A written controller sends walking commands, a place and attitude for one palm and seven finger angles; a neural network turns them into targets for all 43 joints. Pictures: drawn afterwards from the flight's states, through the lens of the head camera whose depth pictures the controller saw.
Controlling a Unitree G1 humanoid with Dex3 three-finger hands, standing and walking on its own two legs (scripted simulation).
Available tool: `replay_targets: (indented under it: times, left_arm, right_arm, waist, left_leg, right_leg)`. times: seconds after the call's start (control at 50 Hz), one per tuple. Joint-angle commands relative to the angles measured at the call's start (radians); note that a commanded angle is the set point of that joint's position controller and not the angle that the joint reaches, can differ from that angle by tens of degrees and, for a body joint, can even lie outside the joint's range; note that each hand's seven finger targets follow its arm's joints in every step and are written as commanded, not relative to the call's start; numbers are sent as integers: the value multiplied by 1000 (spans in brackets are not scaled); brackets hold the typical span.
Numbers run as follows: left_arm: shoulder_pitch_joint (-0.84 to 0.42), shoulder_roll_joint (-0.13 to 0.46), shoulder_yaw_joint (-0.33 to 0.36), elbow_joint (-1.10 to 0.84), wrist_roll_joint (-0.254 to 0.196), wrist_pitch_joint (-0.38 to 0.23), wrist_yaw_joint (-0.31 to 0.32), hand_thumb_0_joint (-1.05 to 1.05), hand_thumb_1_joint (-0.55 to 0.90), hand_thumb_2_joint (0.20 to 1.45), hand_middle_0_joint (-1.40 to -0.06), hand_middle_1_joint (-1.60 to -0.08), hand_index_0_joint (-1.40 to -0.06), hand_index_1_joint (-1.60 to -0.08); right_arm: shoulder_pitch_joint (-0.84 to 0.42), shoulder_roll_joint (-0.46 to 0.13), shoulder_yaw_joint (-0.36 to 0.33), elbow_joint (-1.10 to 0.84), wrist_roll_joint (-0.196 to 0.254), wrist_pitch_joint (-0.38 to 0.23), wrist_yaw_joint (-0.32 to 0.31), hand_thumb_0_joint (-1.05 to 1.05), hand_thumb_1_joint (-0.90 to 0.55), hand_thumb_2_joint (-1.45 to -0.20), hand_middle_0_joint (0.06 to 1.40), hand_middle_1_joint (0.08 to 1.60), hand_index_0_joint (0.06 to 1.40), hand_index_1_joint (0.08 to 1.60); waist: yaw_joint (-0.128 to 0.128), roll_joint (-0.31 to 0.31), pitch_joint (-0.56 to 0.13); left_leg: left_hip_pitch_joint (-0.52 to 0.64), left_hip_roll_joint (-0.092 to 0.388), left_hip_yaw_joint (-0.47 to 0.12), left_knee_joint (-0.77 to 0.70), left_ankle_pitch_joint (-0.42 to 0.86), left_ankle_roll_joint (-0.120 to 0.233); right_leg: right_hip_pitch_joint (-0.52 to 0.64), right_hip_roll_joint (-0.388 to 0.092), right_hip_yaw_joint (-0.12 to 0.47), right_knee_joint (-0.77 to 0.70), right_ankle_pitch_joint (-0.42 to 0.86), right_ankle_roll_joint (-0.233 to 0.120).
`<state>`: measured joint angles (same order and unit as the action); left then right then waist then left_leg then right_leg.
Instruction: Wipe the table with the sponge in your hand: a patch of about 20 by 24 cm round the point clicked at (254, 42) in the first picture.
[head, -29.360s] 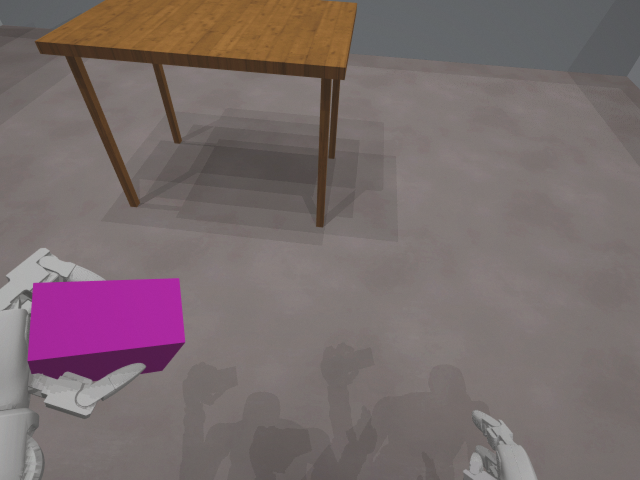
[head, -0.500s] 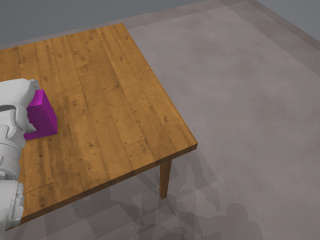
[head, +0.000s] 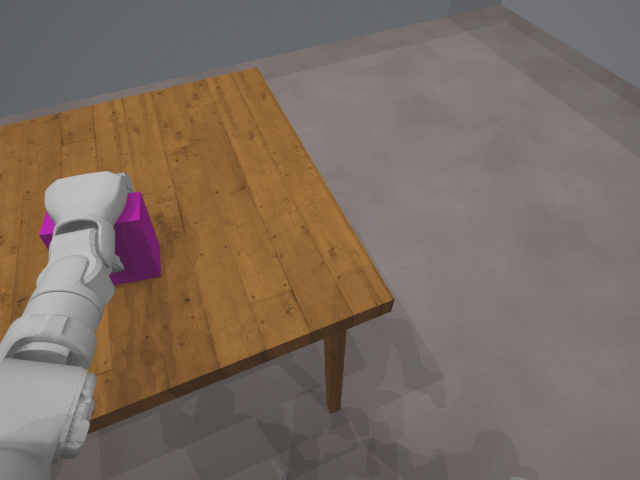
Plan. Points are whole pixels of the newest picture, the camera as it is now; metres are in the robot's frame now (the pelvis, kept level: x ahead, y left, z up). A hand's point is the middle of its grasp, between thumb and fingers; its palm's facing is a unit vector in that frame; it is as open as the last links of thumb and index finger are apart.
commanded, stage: wipe back along the middle lane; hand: left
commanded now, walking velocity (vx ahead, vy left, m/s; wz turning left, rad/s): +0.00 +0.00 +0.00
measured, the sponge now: (112, 251) +0.40 +0.32 +0.02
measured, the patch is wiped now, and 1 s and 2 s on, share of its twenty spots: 0.45 0.60 0.75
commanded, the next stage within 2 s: slide across to the third lane in 1.58 s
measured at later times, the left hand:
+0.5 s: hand (122, 246) +0.39 +0.28 +0.06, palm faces -0.06 +0.02 -1.00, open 10.3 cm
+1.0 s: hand (125, 273) +0.35 +0.27 +0.06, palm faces -0.01 -0.01 -1.00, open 10.3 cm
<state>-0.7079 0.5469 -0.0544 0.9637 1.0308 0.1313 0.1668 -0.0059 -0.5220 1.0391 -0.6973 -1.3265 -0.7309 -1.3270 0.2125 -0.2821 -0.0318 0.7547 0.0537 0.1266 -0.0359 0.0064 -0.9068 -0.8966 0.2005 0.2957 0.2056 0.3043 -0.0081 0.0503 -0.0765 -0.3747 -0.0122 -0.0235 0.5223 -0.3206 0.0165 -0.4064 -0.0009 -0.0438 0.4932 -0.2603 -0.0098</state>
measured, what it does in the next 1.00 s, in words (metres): stands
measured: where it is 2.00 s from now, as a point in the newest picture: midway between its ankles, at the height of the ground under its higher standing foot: outside the picture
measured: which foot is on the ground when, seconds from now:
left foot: down 0.00-1.00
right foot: down 0.00-1.00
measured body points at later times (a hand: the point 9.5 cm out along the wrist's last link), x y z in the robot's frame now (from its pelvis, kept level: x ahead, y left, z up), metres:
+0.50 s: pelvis +0.00 -0.01 +0.00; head +0.03 -0.03 +0.45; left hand +0.39 +0.28 +0.11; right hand +0.10 -0.27 -0.14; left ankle -0.05 +0.11 -0.73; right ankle -0.02 -0.12 -0.73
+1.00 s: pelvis +0.00 +0.00 +0.00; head +0.01 -0.03 +0.45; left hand +0.34 +0.26 +0.11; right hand +0.18 -0.24 -0.11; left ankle -0.05 +0.11 -0.73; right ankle -0.02 -0.12 -0.73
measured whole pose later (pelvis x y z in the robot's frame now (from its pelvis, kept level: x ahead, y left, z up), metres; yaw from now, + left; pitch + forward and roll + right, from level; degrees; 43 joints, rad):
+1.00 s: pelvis +0.00 +0.00 +0.00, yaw -1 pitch +5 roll +0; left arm -0.37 0.38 -0.17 0.48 0.99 0.44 0.16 0.00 -0.51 1.04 -0.68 -1.34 -0.71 -1.34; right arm 0.11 -0.27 0.01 0.68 0.07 0.15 -0.04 0.01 -0.91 -0.90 0.20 0.30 0.20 0.30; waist 0.06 0.06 -0.08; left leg -0.27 -0.02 -0.01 0.52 -0.33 0.02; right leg -0.32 -0.01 -0.03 0.53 -0.29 -0.01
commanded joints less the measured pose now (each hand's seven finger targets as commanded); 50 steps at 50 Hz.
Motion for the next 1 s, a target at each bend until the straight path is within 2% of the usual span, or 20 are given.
replay_targets:
  times: [0.0,0.02,0.06,0.12,0.18,0.22,0.28,0.32,0.36,0.38,0.42,0.44,0.5,0.52,0.54,0.62,0.68,0.76,0.8,0.98]
  left_arm:
    - [-323,197,38,-126,3,5,22,0,100,1300,-1200,-1600,-1200,-1600]
    - [-303,219,69,-142,-1,3,20,0,100,1300,-1200,-1600,-1200,-1600]
    - [-284,159,17,-146,-3,10,22,0,100,1300,-1200,-1600,-1200,-1600]
    - [-230,183,56,-145,-13,25,27,0,100,1300,-1200,-1600,-1200,-1600]
    - [-207,160,35,-151,-10,38,33,0,100,1300,-1200,-1600,-1200,-1600]
    - [-161,184,64,-173,-13,48,32,0,100,1300,-1200,-1600,-1200,-1600]
    - [-141,101,-5,-183,-12,69,29,0,100,1300,-1200,-1600,-1200,-1600]
    - [-111,112,14,-191,-20,85,24,0,100,1300,-1200,-1600,-1200,-1600]
    - [-87,117,19,-185,-19,94,24,0,100,1300,-1200,-1600,-1200,-1600]
    - [-77,70,-21,-201,-22,100,18,0,100,1300,-1200,-1600,-1200,-1600]
    - [-24,115,32,-230,-28,109,17,0,100,1300,-1200,-1600,-1200,-1600]
    - [-33,76,-11,-221,-24,117,14,0,100,1300,-1200,-1600,-1200,-1600]
    - [-12,46,-32,-269,-22,135,12,0,100,1300,-1200,-1600,-1200,-1600]
    - [-20,77,-3,-281,-23,144,10,0,100,1300,-1200,-1600,-1200,-1600]
    - [-30,44,-35,-291,-23,151,9,0,100,1300,-1200,-1600,-1200,-1600]
    - [55,23,-28,-353,-39,179,0,0,100,1300,-1200,-1600,-1200,-1600]
    - [102,-32,-75,-408,-40,202,-5,0,100,1300,-1200,-1600,-1200,-1600]
    - [135,-6,-47,-469,-50,243,-7,0,100,1300,-1200,-1600,-1200,-1600]
    - [163,-53,-87,-500,-51,263,-14,0,100,1300,-1200,-1600,-1200,-1600]
    - [196,-65,-105,-591,-49,307,-43,0,100,1300,-1200,-1600,-1200,-1600]
  right_arm:
    - [44,-153,-44,-75,-1,-15,-10,0,-900,-900,200,300,200,300]
    - [36,-155,-45,-78,-1,-14,-12,0,-900,-900,200,300,200,300]
    - [31,-149,-43,-82,1,-13,-9,0,-900,-900,200,300,200,300]
    - [12,-154,-43,-88,3,-13,-9,0,-900,-900,200,300,200,300]
    - [7,-153,-42,-90,4,-14,-7,0,-900,-900,200,300,200,300]
    - [-8,-155,-41,-97,6,-14,-6,0,-900,-900,200,300,200,300]
    - [-18,-149,-40,-101,8,-17,-2,0,-900,-900,200,300,200,300]
    - [-35,-151,-37,-106,11,-14,-4,0,-900,-900,200,300,200,300]
    - [-34,-153,-36,-105,11,-15,-4,0,-900,-900,200,300,200,300]
    - [-46,-147,-34,-116,12,-17,-3,0,-900,-900,200,300,200,300]
    - [-61,-152,-34,-124,12,-15,-4,0,-900,-900,200,300,200,300]
    - [-65,-146,-29,-127,14,-14,-5,0,-900,-900,200,300,200,300]
    - [-81,-142,-30,-140,14,-17,-3,0,-900,-900,200,300,200,300]
    - [-92,-146,-28,-141,14,-13,-7,0,-900,-900,200,300,200,300]
    - [-90,-142,-27,-142,15,-13,-7,0,-900,-900,200,300,200,300]
    - [-124,-138,-23,-166,14,-12,-7,0,-900,-900,200,300,200,300]
    - [-139,-131,-20,-180,17,-13,-4,0,-900,-900,200,300,200,300]
    - [-165,-133,-16,-186,18,-11,-7,0,-900,-900,200,300,200,300]
    - [-177,-126,-11,-198,19,-12,-6,0,-900,-900,200,300,200,300]
    - [-209,-122,2,-217,17,-18,-9,0,-900,-900,200,300,200,300]
  waist:
    - [-30,-39,-311]
    - [-10,-27,-331]
    - [-26,-37,-302]
    - [-3,-49,-294]
    - [-11,-73,-282]
    - [13,-56,-298]
    - [-6,-69,-242]
    - [12,-62,-247]
    - [6,-95,-236]
    - [2,-94,-226]
    - [32,-73,-248]
    - [12,-96,-221]
    - [18,-80,-210]
    - [27,-72,-224]
    - [14,-78,-225]
    - [43,-68,-230]
    - [37,-78,-215]
    - [42,-91,-200]
    - [45,-91,-193]
    - [49,-94,-187]
  left_leg:
    - [86,-23,15,-25,436,16]
    - [86,-22,12,-31,465,14]
    - [85,-22,18,-29,441,17]
    - [64,-26,20,-43,402,23]
    - [56,-27,27,-45,379,27]
    - [49,-30,24,-53,387,24]
    - [55,-27,27,-54,352,27]
    - [50,-29,24,-63,350,24]
    - [46,-29,24,-58,334,26]
    - [46,-30,28,-57,331,27]
    - [46,-31,25,-63,337,24]
    - [40,-31,28,-61,320,25]
    - [55,-31,30,-56,318,25]
    - [59,-30,23,-61,322,22]
    - [68,-28,24,-56,330,21]
    - [83,-25,19,-56,368,16]
    - [96,-25,19,-50,380,13]
    - [110,-22,15,-51,375,11]
    - [109,-24,16,-54,375,11]
    - [130,-24,10,-45,379,12]
  right_leg:
    - [222,28,23,-1,409,-46]
    - [244,27,28,-1,433,-53]
    - [231,27,24,-1,420,-46]
    - [253,26,31,-14,407,-50]
    - [258,24,31,-11,403,-43]
    - [284,24,39,-13,412,-50]
    - [243,26,29,-17,372,-46]
    - [253,25,34,-21,367,-52]
    - [248,26,28,-13,357,-47]
    - [245,25,28,-17,360,-45]
    - [266,24,39,-17,360,-53]
    - [251,23,29,-11,348,-47]
    - [232,25,29,-14,339,-48]
    - [238,25,35,-15,333,-54]
    - [228,24,26,-5,334,-50]
    - [243,26,28,-4,359,-57]
    - [235,27,18,5,359,-53]
    - [233,29,16,6,345,-53]
    - [239,28,14,6,344,-53]
    - [238,31,15,17,336,-56]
